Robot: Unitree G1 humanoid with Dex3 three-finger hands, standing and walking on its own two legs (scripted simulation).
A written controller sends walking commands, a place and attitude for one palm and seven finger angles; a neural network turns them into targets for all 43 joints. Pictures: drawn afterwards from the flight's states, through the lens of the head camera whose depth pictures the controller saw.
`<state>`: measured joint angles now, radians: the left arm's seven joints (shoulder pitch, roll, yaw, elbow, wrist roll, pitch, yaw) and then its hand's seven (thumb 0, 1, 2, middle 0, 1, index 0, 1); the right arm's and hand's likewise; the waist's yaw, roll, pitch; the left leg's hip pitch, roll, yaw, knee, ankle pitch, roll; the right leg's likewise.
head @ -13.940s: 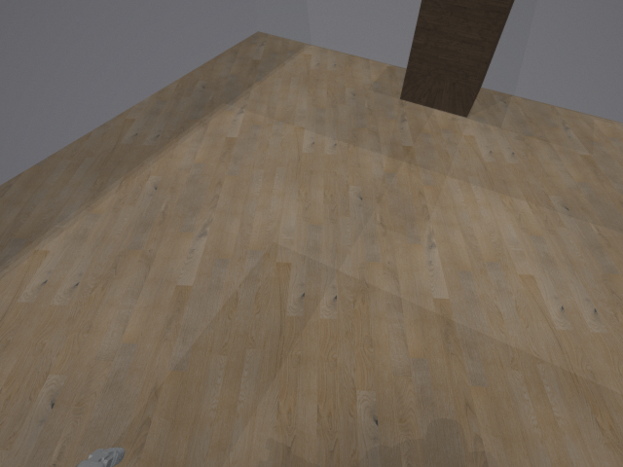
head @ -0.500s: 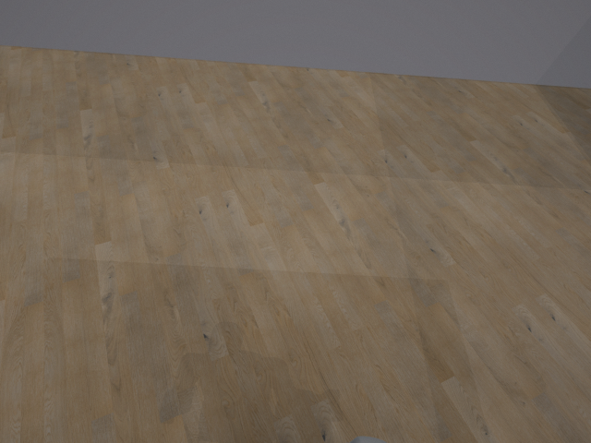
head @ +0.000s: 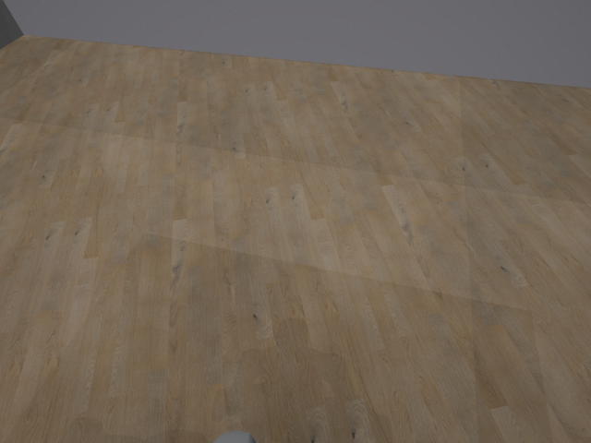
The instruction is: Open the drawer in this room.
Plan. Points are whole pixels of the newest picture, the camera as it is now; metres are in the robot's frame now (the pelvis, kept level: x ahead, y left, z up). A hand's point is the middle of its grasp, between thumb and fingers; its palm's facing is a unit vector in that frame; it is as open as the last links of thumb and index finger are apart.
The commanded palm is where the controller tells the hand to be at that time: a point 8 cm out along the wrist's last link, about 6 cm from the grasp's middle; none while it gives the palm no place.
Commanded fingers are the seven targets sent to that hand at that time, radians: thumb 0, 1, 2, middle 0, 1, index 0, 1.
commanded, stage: turn or walk to find it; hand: left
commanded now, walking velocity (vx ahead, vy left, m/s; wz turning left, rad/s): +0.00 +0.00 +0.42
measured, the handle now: out of the picture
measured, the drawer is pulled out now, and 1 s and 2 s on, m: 0.00 0.00 0.00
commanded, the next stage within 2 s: none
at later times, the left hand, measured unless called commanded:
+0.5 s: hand out of the picture +0.02 +0.27 -0.17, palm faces +0.23 -0.94 -0.23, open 7.4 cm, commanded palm none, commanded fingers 0.00 0.90 0.90 -0.20 -0.30 -0.20 -0.30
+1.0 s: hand out of the picture -0.08 +0.21 -0.16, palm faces +0.44 -0.86 -0.24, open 7.4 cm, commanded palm none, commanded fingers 0.00 0.90 0.90 -0.20 -0.30 -0.20 -0.30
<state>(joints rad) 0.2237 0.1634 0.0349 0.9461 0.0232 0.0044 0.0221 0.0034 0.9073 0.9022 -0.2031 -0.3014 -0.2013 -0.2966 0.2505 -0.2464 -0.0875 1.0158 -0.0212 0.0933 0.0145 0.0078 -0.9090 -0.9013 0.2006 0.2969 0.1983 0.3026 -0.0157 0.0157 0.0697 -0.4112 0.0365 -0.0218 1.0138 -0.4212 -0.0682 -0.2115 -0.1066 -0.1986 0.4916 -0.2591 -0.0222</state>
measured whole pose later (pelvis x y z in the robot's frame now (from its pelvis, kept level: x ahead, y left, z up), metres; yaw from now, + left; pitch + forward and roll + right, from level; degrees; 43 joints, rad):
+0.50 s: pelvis -0.03 +0.05 +0.00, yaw +11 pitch -1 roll -1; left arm 0.16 0.24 0.06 0.96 0.01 0.05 0.01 0.00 0.91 0.90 -0.20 -0.30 -0.20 -0.30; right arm 0.17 -0.18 -0.04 0.96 -0.02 0.03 0.00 0.00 -0.90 -0.90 0.21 0.30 0.20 0.30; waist 0.00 -0.02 0.06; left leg -0.21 -0.04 -0.04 0.45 -0.22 0.04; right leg -0.42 -0.07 -0.03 0.95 -0.43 0.09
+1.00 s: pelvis -0.05 +0.01 +0.00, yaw +26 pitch -1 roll +1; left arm 0.23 0.17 0.04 0.95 0.03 0.00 0.02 0.00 0.90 0.90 -0.20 -0.30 -0.20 -0.30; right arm 0.23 -0.24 -0.08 1.02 -0.02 0.09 0.01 0.01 -0.91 -0.90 0.20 0.30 0.20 0.30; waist 0.00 0.00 0.08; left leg -0.37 0.04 0.00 0.92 -0.45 -0.06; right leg -0.22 -0.12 -0.21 0.50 -0.26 -0.01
